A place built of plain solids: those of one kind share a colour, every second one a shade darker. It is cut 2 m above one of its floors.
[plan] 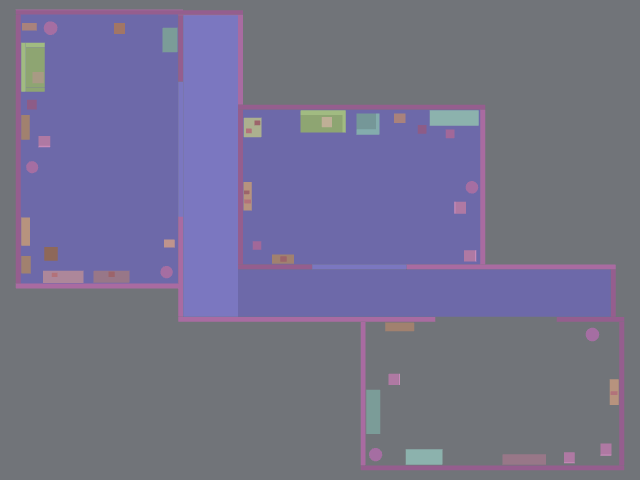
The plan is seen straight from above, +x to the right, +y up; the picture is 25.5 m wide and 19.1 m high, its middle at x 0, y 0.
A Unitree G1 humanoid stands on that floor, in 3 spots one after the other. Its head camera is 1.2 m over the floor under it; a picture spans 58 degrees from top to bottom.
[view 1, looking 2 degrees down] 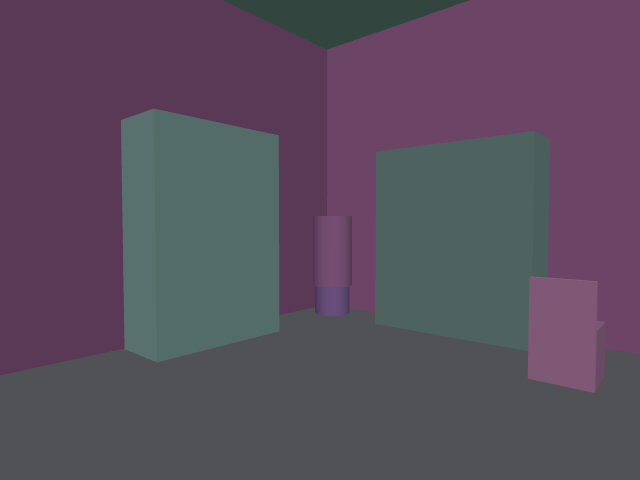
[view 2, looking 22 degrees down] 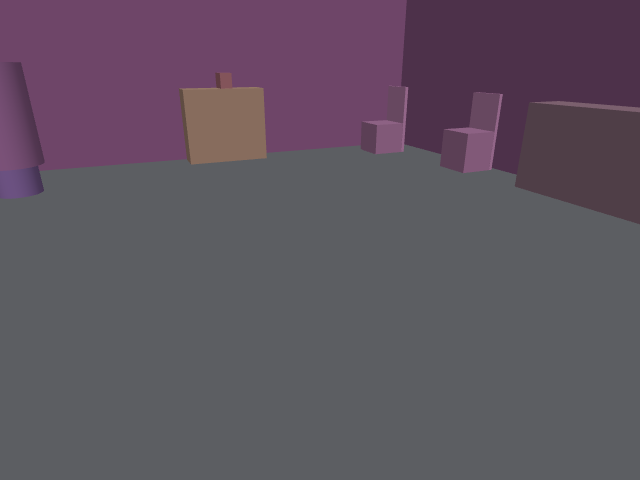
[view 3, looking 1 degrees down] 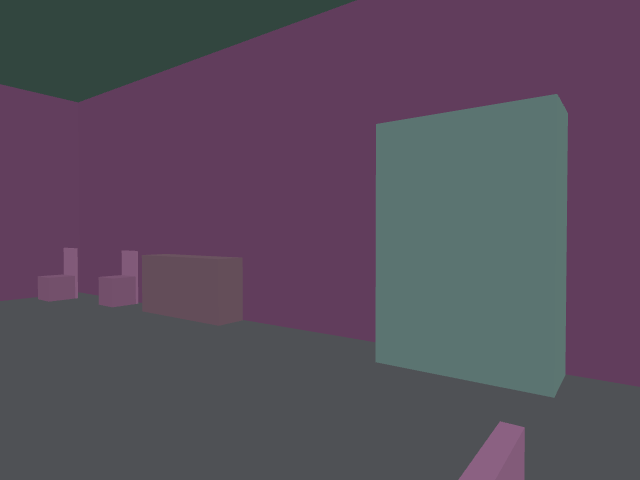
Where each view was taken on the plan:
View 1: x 6.77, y -4.80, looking -139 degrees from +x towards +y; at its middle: bush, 5.69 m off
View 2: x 5.74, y -4.80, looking -24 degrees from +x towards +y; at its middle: ground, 3.20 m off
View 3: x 2.95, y -4.80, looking -54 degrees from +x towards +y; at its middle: wall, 5.15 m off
